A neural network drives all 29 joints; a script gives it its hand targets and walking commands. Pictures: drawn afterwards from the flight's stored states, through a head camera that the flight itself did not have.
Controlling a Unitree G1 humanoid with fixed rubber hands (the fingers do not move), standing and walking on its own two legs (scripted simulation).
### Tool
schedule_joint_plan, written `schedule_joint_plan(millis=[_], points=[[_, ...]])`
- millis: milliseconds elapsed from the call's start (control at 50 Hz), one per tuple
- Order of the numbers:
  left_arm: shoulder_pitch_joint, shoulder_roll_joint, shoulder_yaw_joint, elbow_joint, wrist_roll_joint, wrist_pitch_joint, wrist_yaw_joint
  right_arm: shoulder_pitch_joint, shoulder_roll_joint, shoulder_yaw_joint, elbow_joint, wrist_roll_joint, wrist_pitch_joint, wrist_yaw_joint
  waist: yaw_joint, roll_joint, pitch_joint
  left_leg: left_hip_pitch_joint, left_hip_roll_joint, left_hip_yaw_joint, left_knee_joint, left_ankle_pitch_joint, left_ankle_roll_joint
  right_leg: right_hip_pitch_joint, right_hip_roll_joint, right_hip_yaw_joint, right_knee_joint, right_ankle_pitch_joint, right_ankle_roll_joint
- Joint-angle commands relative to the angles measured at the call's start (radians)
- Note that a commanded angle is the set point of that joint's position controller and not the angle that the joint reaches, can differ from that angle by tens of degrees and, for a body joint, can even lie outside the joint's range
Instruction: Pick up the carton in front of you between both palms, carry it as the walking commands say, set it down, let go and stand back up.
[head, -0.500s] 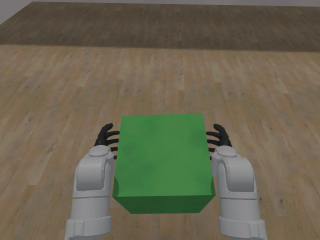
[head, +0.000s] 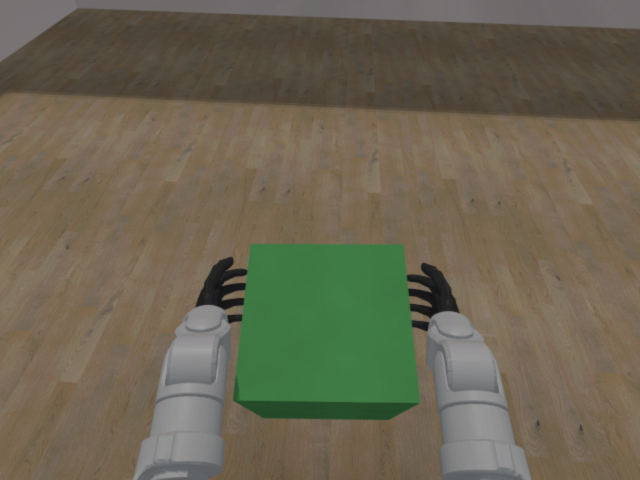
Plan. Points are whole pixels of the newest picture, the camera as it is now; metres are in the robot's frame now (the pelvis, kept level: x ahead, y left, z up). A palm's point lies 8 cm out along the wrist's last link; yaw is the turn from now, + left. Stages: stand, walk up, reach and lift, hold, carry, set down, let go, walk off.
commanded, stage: carry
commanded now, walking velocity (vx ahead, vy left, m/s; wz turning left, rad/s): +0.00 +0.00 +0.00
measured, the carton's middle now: (326, 340) +0.32 +0.00 -0.07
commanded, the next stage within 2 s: hold in 1.16 s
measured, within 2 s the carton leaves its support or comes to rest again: neither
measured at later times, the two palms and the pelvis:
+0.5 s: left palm (208, 350) +0.24 +0.14 +0.05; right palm (462, 355) +0.25 -0.15 +0.05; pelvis -0.05 -0.01 +0.00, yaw +0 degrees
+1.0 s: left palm (207, 373) +0.22 +0.14 +0.05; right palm (471, 378) +0.22 -0.16 +0.05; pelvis -0.07 -0.01 +0.00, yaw +0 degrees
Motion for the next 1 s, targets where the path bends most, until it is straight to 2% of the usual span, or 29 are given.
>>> schedule_joint_plan(millis=[0,40,100,200,280,620,980], points=[[-0.35,-0.914,-0.594,-0.062,-0.264,0.027,-0.258,-0.39,0.924,0.581,-0.102,0.27,0.007,0.258,0.002,0.011,-0.349,0.173,0.155,-0.105,0.017,0.809,0.011,0.132,-0.092,0.071,0.023,0.571,-0.023],[-0.353,-0.895,-0.577,-0.061,-0.252,0.039,-0.257,-0.372,0.91,0.544,-0.078,0.25,0.022,0.259,-0.001,0.007,-0.336,0.152,0.153,-0.102,0.014,0.753,0.011,0.122,-0.097,0.073,0.019,0.55,-0.024],[-0.4,-0.887,-0.558,-0.063,-0.246,0.033,-0.258,-0.41,0.912,0.52,-0.066,0.241,0.018,0.261,-0.003,0.007,-0.276,0.116,0.154,-0.104,-0.02,0.63,0.006,0.095,-0.097,0.079,-0.013,0.438,-0.023],[-0.458,-0.906,-0.554,-0.058,-0.254,0.024,-0.259,-0.491,0.939,0.535,-0.073,0.26,0.005,0.264,-0.002,-0.011,-0.2,0.052,0.151,-0.118,-0.069,0.444,0.007,0.078,-0.107,0.094,-0.063,0.358,-0.032],[-0.459,-0.918,-0.544,-0.031,-0.254,0.026,-0.263,-0.512,0.95,0.544,-0.064,0.268,0.007,0.268,-0.001,-0.018,-0.196,0.044,0.148,-0.123,-0.093,0.365,0.008,0.076,-0.107,0.1,-0.09,0.297,-0.037],[-0.471,-0.926,-0.542,-0.035,-0.255,0.039,-0.27,-0.496,0.958,0.523,-0.047,0.257,0.018,0.274,-0.002,-0.007,-0.204,0.025,0.148,-0.125,-0.126,0.259,0.004,0.043,-0.107,0.11,-0.131,0.21,-0.043],[-0.455,-0.923,-0.55,-0.05,-0.258,0.039,-0.268,-0.484,0.952,0.535,-0.065,0.265,0.018,0.274,-0.002,-0.003,-0.238,0.02,0.15,-0.126,-0.118,0.27,0.002,0.043,-0.104,0.113,-0.125,0.224,-0.047]])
